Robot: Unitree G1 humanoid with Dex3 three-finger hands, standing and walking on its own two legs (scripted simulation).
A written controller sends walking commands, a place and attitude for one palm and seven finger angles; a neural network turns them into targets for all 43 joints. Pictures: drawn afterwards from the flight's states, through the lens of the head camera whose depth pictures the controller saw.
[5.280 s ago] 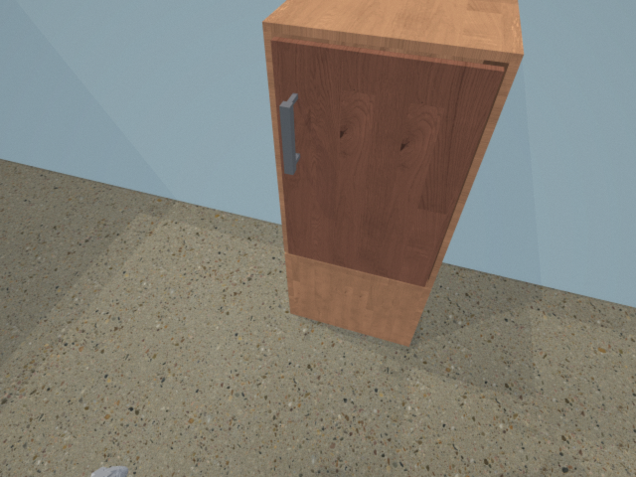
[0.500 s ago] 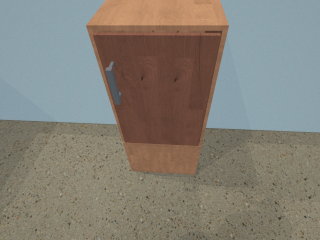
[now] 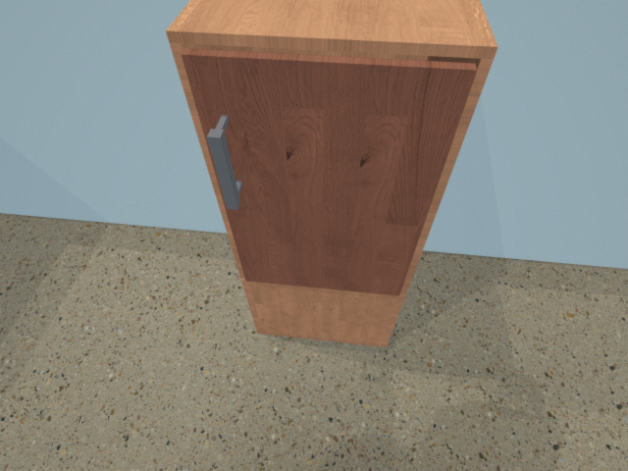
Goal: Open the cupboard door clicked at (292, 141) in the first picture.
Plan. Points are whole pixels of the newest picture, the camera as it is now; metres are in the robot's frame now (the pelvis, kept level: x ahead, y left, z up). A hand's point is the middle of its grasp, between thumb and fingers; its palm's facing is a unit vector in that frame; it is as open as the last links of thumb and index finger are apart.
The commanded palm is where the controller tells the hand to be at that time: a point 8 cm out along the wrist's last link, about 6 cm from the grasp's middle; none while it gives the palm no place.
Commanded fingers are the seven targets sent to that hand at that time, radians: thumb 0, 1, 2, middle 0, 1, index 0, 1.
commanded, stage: come to a stop and stand still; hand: left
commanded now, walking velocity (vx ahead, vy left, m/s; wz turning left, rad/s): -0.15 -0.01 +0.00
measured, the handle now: (228, 164) +0.55 +0.19 +0.05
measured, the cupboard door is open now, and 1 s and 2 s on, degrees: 0 0 0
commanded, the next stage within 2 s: look again from close up in 0.90 s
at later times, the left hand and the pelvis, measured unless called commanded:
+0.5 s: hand out of the picture +0.06 +0.18 -0.15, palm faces -0.01 -0.96 -0.26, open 7.4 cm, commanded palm none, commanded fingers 0.00 0.90 0.90 -0.20 -0.30 -0.20 -0.30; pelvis -0.01 -0.01 +0.01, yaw -2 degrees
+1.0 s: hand out of the picture -0.05 +0.14 -0.16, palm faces +0.02 -0.98 -0.17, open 7.3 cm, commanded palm none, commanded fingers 0.00 0.90 0.90 -0.20 -0.30 -0.20 -0.30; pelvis -0.03 -0.02 +0.02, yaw -1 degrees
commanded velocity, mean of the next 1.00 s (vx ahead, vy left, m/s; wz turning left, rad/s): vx -0.03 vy -0.01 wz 0.00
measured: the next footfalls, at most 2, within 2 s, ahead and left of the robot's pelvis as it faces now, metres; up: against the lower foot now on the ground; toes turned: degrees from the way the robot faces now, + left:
left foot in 0.06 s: +0.04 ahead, +0.12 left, +0.00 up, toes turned +4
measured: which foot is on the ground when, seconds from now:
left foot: up 0.00-0.04, down 0.06-1.00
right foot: down 0.00-1.00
